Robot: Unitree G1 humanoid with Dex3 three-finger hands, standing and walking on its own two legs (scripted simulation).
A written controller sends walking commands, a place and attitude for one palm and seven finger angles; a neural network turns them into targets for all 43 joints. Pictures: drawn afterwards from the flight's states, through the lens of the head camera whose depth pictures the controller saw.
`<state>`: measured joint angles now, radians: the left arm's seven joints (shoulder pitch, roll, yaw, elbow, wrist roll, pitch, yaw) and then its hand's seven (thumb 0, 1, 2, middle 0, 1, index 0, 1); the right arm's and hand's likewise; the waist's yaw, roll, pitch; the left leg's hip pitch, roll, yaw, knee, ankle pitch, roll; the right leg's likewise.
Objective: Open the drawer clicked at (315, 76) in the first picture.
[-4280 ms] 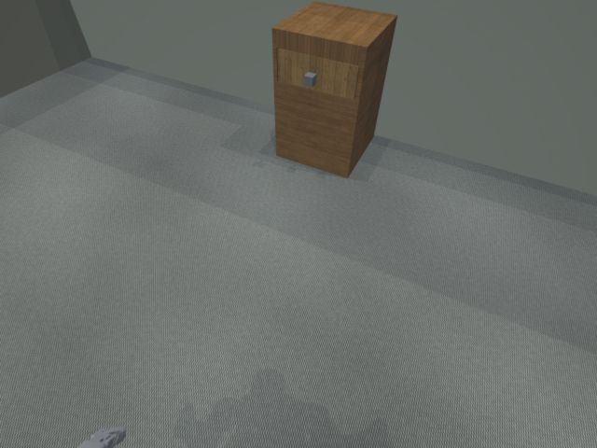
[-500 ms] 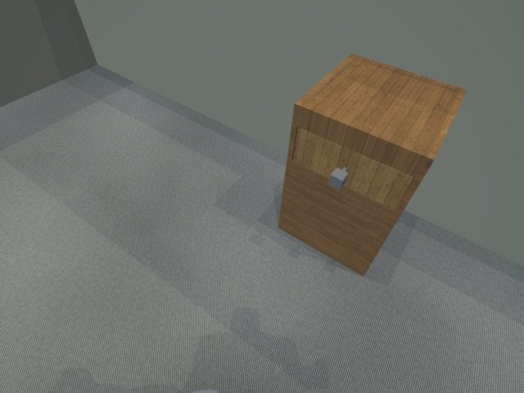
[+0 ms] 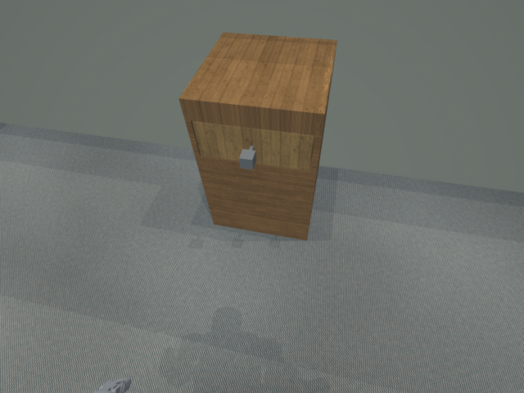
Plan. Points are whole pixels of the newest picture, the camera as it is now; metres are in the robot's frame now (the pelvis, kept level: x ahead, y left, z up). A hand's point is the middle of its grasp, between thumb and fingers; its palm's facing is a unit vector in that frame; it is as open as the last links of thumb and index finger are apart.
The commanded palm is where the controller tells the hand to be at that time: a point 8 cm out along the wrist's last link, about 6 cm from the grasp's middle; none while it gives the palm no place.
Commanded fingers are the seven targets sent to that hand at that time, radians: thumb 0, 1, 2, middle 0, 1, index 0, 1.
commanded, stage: turn to face it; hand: left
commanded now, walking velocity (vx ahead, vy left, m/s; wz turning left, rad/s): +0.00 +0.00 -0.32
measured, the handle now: (249, 155) +0.82 +0.08 -0.24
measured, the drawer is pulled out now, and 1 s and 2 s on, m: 0.00 0.00 0.00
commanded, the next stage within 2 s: take the last steps up to it in 0.26 s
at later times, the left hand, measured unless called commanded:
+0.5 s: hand out of the picture +0.08 +0.18 -0.16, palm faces -0.10 -0.98 -0.16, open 7.4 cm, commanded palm none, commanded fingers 0.00 0.90 0.90 -0.20 -0.30 -0.20 -0.30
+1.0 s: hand out of the picture +0.08 +0.13 -0.15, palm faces -0.09 -0.98 -0.17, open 7.4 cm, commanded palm none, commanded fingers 0.00 0.90 0.90 -0.20 -0.30 -0.20 -0.30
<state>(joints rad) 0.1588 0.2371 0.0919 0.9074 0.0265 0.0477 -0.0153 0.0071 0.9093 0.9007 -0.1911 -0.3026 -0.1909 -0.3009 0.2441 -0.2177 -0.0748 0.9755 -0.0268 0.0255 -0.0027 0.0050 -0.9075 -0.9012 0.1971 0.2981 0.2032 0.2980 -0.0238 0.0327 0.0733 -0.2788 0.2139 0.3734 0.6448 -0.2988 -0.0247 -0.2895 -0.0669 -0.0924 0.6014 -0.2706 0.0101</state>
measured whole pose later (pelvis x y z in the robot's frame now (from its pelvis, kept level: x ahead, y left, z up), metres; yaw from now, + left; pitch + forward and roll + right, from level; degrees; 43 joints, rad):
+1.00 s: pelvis +0.08 -0.04 +0.02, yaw -9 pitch -1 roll +0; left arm 0.37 0.12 0.03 1.10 0.02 -0.05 0.00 0.01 0.91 0.90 -0.20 -0.30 -0.20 -0.30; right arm 0.29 -0.19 -0.06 1.07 -0.03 0.01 0.02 0.01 -0.91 -0.90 0.19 0.30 0.20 0.30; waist 0.00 0.03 0.02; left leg -0.51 0.11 0.09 0.95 -0.25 -0.01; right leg -0.06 -0.02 -0.13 0.35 -0.27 -0.02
